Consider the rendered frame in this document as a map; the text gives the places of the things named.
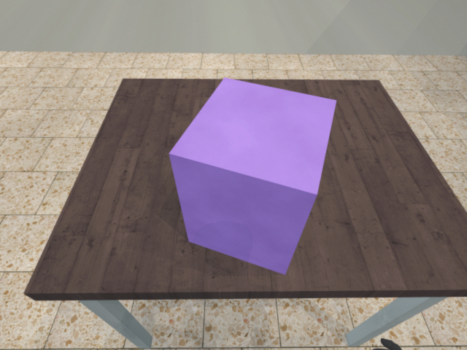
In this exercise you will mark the table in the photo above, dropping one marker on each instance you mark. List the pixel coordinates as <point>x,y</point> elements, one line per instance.
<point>384,224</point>

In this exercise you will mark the carton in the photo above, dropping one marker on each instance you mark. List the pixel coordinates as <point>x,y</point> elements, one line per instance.
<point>248,169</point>

